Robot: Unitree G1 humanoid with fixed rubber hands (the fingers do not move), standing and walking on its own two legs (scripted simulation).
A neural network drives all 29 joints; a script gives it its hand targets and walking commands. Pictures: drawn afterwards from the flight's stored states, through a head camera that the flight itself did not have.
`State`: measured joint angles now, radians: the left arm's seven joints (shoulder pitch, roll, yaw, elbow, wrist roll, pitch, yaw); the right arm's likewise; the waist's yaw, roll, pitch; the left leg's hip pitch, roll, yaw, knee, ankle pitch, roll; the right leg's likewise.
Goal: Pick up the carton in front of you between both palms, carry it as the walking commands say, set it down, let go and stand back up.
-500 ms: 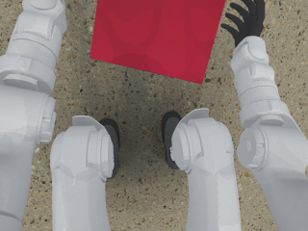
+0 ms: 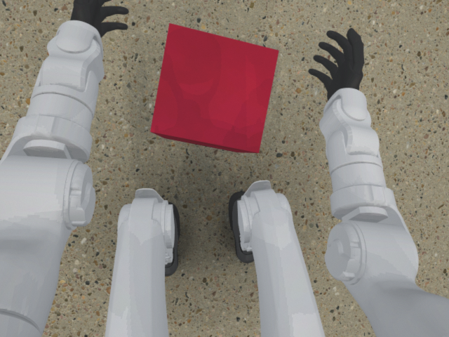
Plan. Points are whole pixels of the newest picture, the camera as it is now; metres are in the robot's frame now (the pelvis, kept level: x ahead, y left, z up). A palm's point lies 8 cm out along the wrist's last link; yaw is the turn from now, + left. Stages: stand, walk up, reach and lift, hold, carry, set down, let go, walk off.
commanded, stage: set down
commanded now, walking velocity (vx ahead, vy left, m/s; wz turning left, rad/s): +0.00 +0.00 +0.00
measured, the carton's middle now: (211, 102) +0.49 -0.02 -0.34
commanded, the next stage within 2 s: let go in 0.52 s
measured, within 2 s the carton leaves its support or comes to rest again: neither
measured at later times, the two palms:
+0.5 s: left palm out of the picture +0.55 +0.18 +0.04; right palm (429, 53) +0.47 -0.21 +0.04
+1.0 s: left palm out of the picture +0.42 +0.21 +0.15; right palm out of the picture +0.38 -0.23 +0.17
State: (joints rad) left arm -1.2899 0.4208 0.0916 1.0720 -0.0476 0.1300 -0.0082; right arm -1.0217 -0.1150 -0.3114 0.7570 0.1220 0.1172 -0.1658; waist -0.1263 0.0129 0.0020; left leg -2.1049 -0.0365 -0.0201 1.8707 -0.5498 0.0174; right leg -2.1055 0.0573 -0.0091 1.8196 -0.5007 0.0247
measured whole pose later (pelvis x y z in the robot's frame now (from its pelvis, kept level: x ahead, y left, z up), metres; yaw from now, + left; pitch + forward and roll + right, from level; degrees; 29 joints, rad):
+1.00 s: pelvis +0.09 -0.01 +0.26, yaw +3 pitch +29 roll +0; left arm -0.36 0.18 0.16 0.61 0.07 0.07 0.05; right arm -0.23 -0.18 -0.14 0.54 -0.01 0.04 0.09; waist -0.08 -0.02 -0.08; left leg -0.98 -0.05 -0.06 0.81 -0.33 0.00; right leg -0.99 0.03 0.02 0.80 -0.31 -0.01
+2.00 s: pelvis +0.12 +0.00 +0.30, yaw +2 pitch -3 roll +0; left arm 0.21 0.25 0.07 0.61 0.02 0.04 0.00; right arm 0.19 -0.27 -0.05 0.54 -0.01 0.07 0.00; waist 0.00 0.02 0.02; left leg -0.15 -0.03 -0.04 0.53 -0.32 0.01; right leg -0.17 0.04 0.04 0.52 -0.30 -0.01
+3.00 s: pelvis +0.10 -0.02 +0.31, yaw +3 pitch -3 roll +0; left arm 0.19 0.31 0.05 0.90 0.01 -0.02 0.02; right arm 0.22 -0.33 -0.03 0.90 -0.01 -0.02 -0.04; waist 0.00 0.03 0.04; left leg -0.13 -0.01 -0.06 0.42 -0.24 -0.02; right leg -0.14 0.05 0.01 0.43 -0.22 -0.04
